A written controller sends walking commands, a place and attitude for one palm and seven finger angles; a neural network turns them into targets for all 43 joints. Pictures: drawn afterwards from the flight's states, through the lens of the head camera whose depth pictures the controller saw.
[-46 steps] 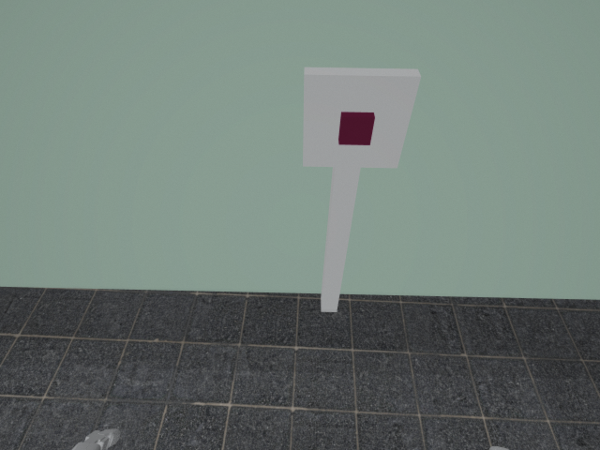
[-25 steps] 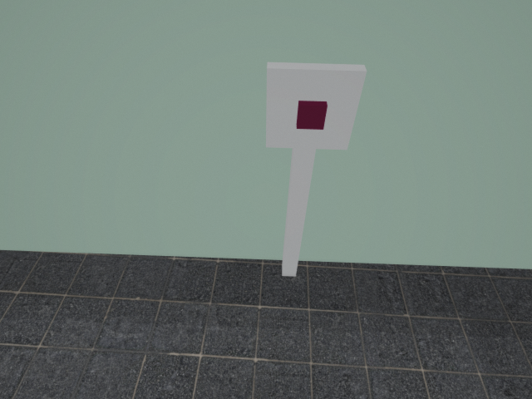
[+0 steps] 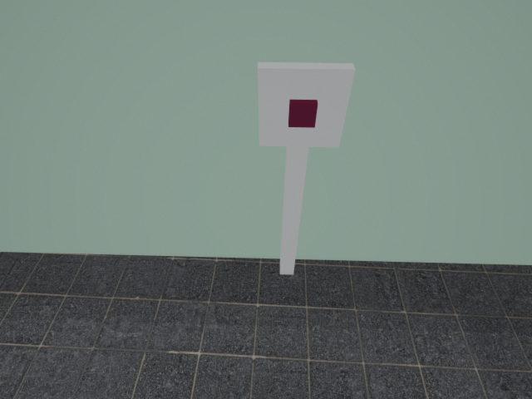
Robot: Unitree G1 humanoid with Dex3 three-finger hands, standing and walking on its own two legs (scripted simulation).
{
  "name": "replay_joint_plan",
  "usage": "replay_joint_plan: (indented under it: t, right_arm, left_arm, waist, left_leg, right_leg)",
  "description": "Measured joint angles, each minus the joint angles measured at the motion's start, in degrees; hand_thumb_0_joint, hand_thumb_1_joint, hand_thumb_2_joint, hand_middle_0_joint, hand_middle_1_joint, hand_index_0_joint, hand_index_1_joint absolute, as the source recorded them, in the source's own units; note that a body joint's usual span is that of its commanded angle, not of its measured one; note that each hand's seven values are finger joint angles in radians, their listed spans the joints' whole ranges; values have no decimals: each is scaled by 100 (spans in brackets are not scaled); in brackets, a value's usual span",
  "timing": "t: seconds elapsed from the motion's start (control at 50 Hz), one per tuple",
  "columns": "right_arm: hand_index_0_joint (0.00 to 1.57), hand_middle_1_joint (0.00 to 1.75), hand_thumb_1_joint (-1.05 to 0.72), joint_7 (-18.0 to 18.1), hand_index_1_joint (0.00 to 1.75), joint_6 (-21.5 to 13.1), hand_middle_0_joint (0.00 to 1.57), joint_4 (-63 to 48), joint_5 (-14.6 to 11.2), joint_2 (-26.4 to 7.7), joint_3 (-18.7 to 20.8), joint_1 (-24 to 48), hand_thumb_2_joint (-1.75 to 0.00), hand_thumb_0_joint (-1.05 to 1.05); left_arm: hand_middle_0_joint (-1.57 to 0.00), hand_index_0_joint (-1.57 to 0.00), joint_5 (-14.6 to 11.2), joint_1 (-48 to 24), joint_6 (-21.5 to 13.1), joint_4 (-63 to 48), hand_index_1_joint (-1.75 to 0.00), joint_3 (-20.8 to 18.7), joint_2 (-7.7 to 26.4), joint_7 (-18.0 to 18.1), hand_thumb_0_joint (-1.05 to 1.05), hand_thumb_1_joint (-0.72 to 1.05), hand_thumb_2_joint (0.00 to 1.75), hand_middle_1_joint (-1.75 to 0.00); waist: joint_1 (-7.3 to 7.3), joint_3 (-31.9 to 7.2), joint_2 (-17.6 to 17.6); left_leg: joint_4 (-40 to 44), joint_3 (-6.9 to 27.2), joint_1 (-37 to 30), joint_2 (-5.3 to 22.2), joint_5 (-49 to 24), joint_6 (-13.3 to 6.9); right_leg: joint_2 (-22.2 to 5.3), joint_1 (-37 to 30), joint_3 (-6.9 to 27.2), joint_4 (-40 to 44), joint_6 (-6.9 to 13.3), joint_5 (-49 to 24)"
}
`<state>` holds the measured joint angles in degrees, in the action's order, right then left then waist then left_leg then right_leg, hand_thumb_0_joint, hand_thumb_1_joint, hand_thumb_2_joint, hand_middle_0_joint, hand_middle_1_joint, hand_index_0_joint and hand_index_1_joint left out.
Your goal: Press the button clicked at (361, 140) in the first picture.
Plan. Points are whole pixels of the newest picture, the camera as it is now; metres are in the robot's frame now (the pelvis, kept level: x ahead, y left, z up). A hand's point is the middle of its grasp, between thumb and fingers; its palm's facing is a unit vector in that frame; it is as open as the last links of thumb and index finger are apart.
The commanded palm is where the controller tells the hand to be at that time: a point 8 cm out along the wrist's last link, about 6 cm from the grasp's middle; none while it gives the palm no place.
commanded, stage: stand and wait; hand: left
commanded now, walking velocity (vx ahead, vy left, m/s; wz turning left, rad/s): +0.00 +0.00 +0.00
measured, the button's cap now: (302, 112) +0.72 -0.04 +0.05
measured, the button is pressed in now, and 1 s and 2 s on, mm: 0 0 0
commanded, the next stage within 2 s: look at it before walking up in 0.06 s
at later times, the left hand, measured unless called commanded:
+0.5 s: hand out of the picture +0.08 +0.24 -0.15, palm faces -0.01 -0.94 -0.33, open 7.4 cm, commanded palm none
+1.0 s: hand out of the picture +0.05 +0.20 -0.18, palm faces -0.02 -0.97 -0.24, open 7.4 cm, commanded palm none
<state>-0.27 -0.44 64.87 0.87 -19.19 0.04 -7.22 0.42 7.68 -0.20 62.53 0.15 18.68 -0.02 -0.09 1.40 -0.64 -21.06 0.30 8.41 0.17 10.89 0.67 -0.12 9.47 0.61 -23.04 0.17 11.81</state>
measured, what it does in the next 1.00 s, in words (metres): stands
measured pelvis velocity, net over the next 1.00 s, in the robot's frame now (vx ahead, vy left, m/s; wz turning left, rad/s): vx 0.03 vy -0.01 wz -0.03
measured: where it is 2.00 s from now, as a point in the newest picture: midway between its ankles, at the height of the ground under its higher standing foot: outside the picture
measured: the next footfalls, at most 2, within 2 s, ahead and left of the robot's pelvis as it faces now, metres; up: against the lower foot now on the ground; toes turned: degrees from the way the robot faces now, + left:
left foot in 1.62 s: +0.33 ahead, -0.02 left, +0.00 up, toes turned +3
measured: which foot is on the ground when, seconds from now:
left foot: down 0.00-1.00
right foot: down 0.00-1.00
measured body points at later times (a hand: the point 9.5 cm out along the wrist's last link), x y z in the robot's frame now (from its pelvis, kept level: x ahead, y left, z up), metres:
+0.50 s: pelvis +0.01 +0.00 +0.00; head +0.01 -0.01 +0.45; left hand +0.08 +0.29 -0.13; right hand +0.09 -0.30 -0.14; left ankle +0.01 +0.13 -0.74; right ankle +0.01 -0.12 -0.74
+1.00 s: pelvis +0.03 -0.01 -0.01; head +0.02 -0.01 +0.44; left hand +0.05 +0.25 -0.16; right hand +0.06 -0.27 -0.16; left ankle +0.01 +0.13 -0.75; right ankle +0.01 -0.12 -0.74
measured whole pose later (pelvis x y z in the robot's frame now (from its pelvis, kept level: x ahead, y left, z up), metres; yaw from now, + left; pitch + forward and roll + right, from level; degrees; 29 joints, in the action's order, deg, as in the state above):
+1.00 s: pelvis +0.03 -0.01 -0.01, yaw -2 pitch -1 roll +1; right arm -0.1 0.0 64.9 1.8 -13.1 0.2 -12.1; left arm 1.1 15.2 1.5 63.6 -0.8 15.3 -0.9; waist 0.4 -0.9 2.0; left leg -25.5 -1.4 7.7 1.0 16.7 1.2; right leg 0.2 11.8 0.8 -32.3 1.0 20.4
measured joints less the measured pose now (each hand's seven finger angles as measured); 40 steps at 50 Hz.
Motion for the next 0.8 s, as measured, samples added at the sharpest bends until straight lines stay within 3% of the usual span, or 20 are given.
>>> replay_joint_plan:
  t: [0.8]
  right_arm:
    - [20, 30, -90, 35, 30, -17, 21, -19, 0, 47, -25, 123, -90, 1]
  left_arm:
    - [-20, -20, -1, 29, -25, 28, -30, -32, 16, 18, 1, 90, 89, -30]
  waist:
    - [44, 7, 49]
  left_leg:
    - [185, 36, -138, 42, -22, 33]
  right_leg:
    - [38, -175, -36, 246, 22, -47]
